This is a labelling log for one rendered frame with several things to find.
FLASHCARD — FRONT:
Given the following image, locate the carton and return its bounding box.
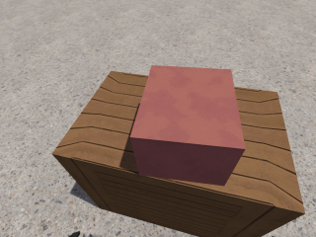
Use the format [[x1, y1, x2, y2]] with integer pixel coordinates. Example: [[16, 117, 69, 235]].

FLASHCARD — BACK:
[[130, 65, 246, 187]]

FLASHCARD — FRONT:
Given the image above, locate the pedestal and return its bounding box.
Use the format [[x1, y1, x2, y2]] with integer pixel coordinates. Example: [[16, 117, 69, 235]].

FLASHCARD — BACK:
[[52, 71, 305, 237]]

